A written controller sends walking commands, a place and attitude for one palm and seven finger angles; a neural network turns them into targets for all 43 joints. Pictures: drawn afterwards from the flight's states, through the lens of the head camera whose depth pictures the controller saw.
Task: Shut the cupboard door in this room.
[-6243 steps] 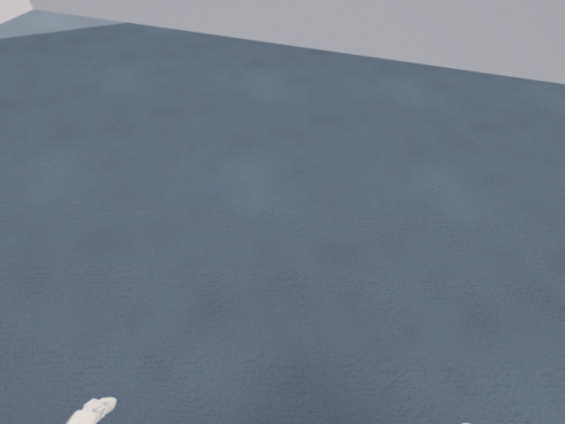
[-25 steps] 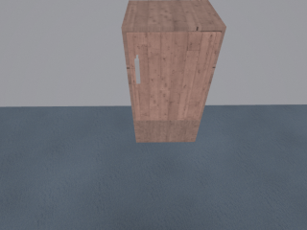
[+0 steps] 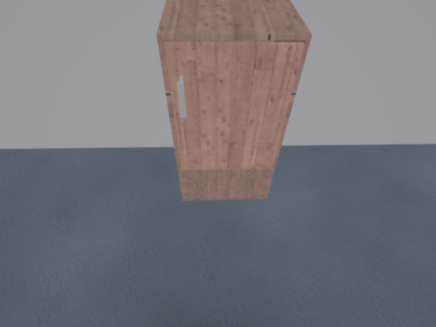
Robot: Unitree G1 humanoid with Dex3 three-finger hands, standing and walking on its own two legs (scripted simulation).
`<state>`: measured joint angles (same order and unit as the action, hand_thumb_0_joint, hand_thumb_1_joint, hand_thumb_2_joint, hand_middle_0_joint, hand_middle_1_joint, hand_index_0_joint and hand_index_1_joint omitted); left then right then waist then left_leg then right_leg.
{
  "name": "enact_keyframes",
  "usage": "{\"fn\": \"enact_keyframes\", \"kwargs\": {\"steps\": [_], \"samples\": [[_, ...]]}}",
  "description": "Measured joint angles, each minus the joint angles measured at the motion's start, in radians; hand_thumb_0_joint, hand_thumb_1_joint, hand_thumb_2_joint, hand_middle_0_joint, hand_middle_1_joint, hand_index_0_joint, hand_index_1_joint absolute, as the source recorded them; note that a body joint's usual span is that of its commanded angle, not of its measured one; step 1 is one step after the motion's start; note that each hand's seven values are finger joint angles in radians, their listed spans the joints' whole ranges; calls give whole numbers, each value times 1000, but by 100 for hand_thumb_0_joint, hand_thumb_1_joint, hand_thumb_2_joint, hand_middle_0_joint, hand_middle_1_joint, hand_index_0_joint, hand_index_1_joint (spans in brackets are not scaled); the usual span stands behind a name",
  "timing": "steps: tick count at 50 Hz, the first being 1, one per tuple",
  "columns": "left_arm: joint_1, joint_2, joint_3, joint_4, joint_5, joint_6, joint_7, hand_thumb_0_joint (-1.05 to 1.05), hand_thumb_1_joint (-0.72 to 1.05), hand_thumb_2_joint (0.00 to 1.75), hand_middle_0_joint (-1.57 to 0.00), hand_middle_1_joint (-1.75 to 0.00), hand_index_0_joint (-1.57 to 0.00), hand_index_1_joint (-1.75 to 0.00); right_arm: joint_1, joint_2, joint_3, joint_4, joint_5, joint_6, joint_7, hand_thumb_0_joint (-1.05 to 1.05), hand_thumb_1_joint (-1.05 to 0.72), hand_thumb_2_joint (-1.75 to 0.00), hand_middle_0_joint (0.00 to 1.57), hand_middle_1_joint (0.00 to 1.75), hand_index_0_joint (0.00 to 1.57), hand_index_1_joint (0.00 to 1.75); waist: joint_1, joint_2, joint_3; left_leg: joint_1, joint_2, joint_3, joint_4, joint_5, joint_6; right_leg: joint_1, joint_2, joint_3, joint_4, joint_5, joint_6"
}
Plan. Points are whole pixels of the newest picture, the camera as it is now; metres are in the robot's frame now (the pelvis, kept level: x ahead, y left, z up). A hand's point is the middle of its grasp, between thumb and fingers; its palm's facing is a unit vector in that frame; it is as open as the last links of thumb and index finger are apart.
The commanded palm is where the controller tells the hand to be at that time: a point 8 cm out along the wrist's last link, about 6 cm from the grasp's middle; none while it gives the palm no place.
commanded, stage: look to check the result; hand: left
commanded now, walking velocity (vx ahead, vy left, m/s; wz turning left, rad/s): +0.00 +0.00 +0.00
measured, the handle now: (182, 96) +0.82 +0.16 -0.06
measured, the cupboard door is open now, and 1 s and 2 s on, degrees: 0 0 0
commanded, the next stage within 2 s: stand and wait in 0.46 s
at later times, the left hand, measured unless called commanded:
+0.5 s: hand out of the picture +0.01 +0.17 -0.18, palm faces +0.02 -0.98 -0.21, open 7.4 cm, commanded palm none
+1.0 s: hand out of the picture +0.01 +0.16 -0.17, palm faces +0.02 -0.98 -0.22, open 7.4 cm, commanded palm none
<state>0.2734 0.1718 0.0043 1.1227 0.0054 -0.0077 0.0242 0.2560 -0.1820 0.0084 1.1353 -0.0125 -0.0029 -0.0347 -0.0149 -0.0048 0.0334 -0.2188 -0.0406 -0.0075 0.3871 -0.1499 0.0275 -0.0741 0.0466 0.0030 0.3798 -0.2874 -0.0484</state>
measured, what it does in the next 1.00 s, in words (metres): stands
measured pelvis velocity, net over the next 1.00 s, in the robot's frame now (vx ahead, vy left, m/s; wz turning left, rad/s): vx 0.02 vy -0.02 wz -0.02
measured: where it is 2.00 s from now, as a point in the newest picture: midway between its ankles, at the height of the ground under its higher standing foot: outside the picture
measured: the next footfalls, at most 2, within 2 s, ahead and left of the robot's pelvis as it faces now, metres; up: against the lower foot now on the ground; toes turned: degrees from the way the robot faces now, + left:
none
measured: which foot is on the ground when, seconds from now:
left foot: down 0.00-1.00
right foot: down 0.00-1.00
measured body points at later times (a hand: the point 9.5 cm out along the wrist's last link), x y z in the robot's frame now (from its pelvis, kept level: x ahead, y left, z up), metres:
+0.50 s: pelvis +0.02 -0.01 +0.00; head +0.02 -0.01 +0.45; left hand +0.01 +0.22 -0.16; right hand +0.04 -0.25 -0.16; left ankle +0.04 +0.10 -0.74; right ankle -0.05 -0.09 -0.74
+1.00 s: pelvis +0.02 -0.02 +0.00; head +0.03 -0.02 +0.45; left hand +0.01 +0.21 -0.16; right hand +0.02 -0.25 -0.16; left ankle +0.04 +0.10 -0.74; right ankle -0.05 -0.09 -0.74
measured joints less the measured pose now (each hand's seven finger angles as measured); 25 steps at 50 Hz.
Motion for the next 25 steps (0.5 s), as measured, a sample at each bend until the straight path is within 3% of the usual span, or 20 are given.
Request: {"fn": "enact_keyframes", "kwargs": {"steps": [25], "samples": [[21,-6,-2,5,0,-4,8,0,90,89,-20,-30,-20,-30,-41,-8,0,-5,2,2,-5,0,-91,-90,20,30,20,30,12,-5,-5,37,15,3,4,-34,-17,49,15,8,-27,-13,-17]]}}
